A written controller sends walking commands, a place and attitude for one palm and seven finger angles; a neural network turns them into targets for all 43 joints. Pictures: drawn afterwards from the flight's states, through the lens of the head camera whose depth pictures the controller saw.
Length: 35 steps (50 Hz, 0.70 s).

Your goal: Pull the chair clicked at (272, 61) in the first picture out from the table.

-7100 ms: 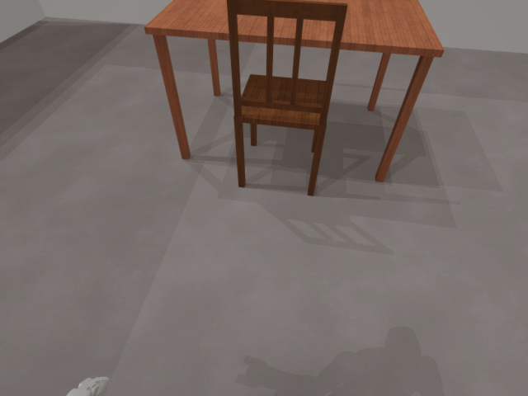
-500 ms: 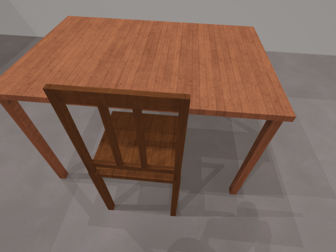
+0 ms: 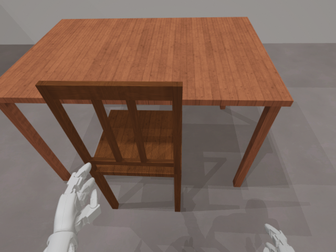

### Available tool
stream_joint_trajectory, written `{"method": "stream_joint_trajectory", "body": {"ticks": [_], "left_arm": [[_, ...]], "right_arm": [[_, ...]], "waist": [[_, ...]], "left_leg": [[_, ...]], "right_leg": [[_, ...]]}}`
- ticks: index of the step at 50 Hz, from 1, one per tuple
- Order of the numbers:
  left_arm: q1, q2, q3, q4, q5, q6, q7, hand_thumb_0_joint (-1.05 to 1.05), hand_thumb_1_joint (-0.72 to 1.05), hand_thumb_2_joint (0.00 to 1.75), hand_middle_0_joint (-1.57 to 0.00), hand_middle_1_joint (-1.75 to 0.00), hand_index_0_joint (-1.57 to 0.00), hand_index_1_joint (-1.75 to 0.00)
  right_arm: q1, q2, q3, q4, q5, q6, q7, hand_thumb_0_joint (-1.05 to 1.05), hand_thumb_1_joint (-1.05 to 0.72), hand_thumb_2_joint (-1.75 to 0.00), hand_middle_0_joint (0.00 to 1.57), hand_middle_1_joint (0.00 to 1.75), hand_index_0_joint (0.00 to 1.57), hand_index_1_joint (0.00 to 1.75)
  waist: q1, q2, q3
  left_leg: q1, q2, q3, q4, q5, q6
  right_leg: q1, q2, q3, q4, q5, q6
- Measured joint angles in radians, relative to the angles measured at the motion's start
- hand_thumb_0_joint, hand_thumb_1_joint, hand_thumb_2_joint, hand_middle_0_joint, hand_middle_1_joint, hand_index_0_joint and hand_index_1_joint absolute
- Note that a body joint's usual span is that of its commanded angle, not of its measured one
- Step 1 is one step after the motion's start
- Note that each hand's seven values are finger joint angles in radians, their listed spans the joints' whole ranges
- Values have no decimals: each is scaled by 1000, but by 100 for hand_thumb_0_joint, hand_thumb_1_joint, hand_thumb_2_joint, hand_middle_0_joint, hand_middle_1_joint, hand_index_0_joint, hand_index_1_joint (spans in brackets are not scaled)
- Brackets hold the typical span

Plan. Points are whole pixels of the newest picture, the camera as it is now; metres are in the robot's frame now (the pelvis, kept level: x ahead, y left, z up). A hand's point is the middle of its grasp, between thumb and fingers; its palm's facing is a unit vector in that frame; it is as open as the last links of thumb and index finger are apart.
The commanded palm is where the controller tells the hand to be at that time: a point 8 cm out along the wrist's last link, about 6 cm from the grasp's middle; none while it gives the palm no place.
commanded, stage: raise the hand toward the chair's back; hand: left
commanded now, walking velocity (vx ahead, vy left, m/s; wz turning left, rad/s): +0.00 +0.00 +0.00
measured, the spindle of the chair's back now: (109, 134) +0.51 +0.22 -0.06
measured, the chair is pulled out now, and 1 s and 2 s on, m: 0.00 0.00 0.00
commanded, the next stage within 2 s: aim the fingers beside a spindle in 1.86 s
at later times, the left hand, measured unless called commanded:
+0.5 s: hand (112, 234) +0.18 +0.14 -0.04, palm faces -0.22 -0.98 -0.04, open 12.0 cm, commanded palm +0.15 +0.23 -0.03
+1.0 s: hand (85, 221) +0.21 +0.20 -0.01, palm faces +0.00 -1.00 -0.06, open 16.1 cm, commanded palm +0.19 +0.26 -0.02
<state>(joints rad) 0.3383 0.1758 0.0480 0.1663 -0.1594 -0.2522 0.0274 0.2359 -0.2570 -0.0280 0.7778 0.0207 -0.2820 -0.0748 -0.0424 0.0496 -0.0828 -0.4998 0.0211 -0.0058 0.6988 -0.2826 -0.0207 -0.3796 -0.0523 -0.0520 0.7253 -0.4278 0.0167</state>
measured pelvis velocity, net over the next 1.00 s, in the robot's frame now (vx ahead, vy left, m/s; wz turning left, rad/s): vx -0.03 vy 0.02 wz -0.03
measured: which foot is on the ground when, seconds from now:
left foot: down 0.00-1.00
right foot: down 0.00-1.00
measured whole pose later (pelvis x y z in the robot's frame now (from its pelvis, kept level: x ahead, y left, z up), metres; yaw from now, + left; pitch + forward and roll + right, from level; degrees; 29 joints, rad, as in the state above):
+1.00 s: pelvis -0.03 +0.02 -0.07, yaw -2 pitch +15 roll -3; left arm 0.39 0.24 0.18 -0.06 -0.25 -0.38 -0.20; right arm 0.21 -0.21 -0.02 0.54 0.03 -0.21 -0.08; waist -0.02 0.02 -0.14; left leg -0.98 0.06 -0.04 1.16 -0.44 -0.01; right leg -0.83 -0.02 -0.05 1.14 -0.56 0.03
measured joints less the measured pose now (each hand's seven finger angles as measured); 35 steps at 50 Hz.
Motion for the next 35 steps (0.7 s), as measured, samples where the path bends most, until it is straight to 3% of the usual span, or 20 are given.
{"method": "stream_joint_trajectory", "body": {"ticks": [5,8,12,15,18,20,22,25,27,29,31,35], "left_arm": [[-46,-55,14,38,-42,-256,-270,1,73,82,-17,-27,-17,-26],[19,-55,31,56,-29,-265,-340,1,65,79,-17,-26,-17,-25],[151,-26,62,-22,-30,-235,-283,1,55,75,-17,-25,-17,-24],[202,6,88,-132,-45,-292,-235,1,48,72,-16,-24,-16,-23],[155,26,87,-218,-78,-356,-257,1,40,69,-14,-22,-14,-22],[86,32,70,-241,-90,-351,-302,1,36,67,-13,-22,-14,-21],[14,39,49,-221,-91,-288,-354,1,31,65,-13,-21,-13,-20],[-47,47,34,-171,-90,-110,-394,1,24,62,-12,-20,-13,-19],[-38,44,45,-156,-97,-9,-370,1,19,60,-12,-19,-13,-19],[2,31,69,-171,-107,33,-312,0,15,58,-12,-19,-12,-18],[49,20,96,-201,-106,7,-245,0,10,56,-12,-18,-12,-17],[91,32,136,-229,-78,-140,-182,0,1,52,-11,-16,-11,-16]], "right_arm": [[-85,17,-31,-138,-4,6,52,1,-91,-90,20,30,20,30],[-108,21,-46,-222,-2,44,65,1,-91,-90,20,30,20,30],[-116,22,-55,-289,-10,76,57,1,-91,-90,20,30,20,30],[-117,26,-43,-281,-21,74,43,1,-91,-90,20,30,20,30],[-122,30,-8,-247,-22,60,28,1,-91,-90,20,30,20,30],[-123,41,20,-227,-14,56,19,1,-91,-90,20,30,20,30],[-112,58,45,-217,-1,65,11,1,-91,-90,21,30,20,30],[-72,83,64,-220,17,100,0,1,-91,-90,21,30,20,30],[-38,92,62,-223,22,123,-7,1,-90,-90,21,30,21,30],[-1,95,49,-222,23,134,-11,1,-90,-90,21,30,21,30],[32,90,30,-214,19,131,-12,1,-90,-90,21,30,21,30],[62,55,4,-188,5,112,-4,1,-90,-90,21,30,20,30]], "waist": [[11,-70,-53],[25,-101,-53],[58,-102,-48],[84,-72,-52],[99,-28,-53],[97,-4,-49],[85,12,-47],[54,19,-41],[34,17,-39],[22,11,-41],[19,2,-48],[21,-10,-66]], "left_leg": [[-209,22,23,198,-71,-14],[-306,32,15,310,-112,-21],[-414,40,-18,433,-154,-26],[-488,41,-55,510,-174,-29],[-552,38,-86,570,-182,-26],[-582,38,-94,593,-181,-21],[-598,39,-90,596,-176,-17],[-583,41,-66,566,-160,-13],[-552,45,-46,530,-150,-11],[-519,50,-29,495,-144,-8],[-494,52,-18,469,-140,-5],[-498,46,-22,466,-143,-2]], "right_leg": [[-235,14,36,230,-80,-12],[-328,22,34,342,-125,-18],[-416,32,9,450,-170,-29],[-465,38,-24,505,-191,-35],[-509,41,-50,548,-200,-36],[-535,42,-56,566,-198,-34],[-554,43,-51,571,-190,-31],[-553,41,-29,550,-172,-23],[-533,42,-10,519,-157,-18],[-509,45,5,485,-144,-14],[-488,46,15,457,-134,-11],[-484,41,10,446,-136,-6]]}}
